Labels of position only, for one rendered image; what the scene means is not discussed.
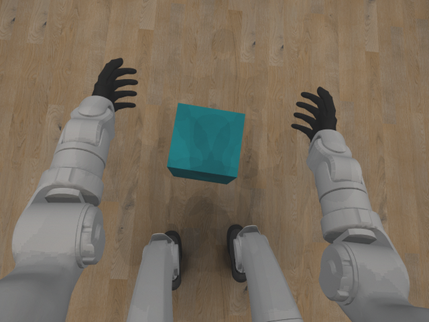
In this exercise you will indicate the left robot hand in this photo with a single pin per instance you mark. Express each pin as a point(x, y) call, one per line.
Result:
point(107, 83)

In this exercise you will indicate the robot left forearm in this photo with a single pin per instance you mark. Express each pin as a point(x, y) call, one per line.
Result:
point(76, 171)

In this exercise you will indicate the robot left shin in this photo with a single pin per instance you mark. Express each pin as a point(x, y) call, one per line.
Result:
point(156, 237)

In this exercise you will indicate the robot right forearm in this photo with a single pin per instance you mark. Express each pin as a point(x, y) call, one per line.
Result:
point(346, 210)

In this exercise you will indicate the right robot hand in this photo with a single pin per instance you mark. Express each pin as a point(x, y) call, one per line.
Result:
point(324, 114)

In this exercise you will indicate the left robot upper arm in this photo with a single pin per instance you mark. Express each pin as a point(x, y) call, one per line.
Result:
point(54, 243)

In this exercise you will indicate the carton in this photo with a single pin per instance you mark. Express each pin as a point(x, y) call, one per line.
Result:
point(206, 144)

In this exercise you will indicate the right robot upper arm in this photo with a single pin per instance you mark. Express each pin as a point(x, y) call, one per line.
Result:
point(368, 282)

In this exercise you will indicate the robot left thigh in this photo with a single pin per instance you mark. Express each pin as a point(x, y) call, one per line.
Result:
point(152, 295)

